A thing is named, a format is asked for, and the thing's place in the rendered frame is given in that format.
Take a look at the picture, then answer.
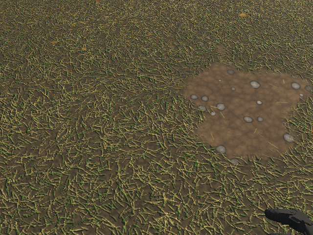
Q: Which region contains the robot right hand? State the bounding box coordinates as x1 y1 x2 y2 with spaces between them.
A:
264 208 313 235

